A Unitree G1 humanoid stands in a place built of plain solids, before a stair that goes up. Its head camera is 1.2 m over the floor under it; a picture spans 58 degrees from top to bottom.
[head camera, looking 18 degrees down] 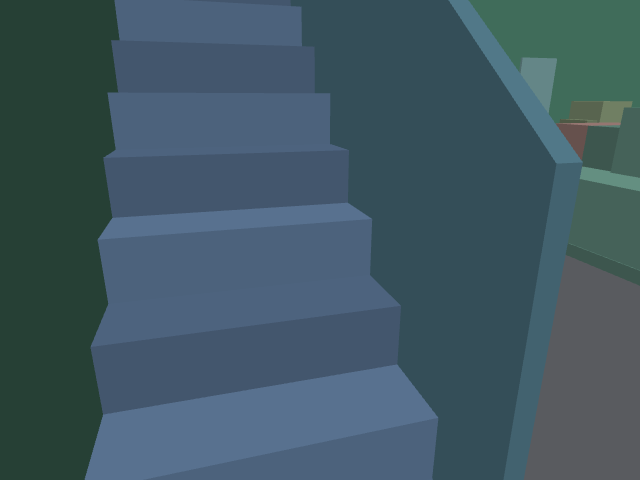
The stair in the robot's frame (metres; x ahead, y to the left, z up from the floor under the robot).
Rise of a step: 0.20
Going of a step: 0.25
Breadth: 0.85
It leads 16 degrees to the left of straight ahead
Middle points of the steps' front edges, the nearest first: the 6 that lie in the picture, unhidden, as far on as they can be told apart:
0.82 0.10 0.41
1.06 0.17 0.61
1.30 0.23 0.82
1.54 0.30 1.02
1.78 0.37 1.22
2.02 0.43 1.43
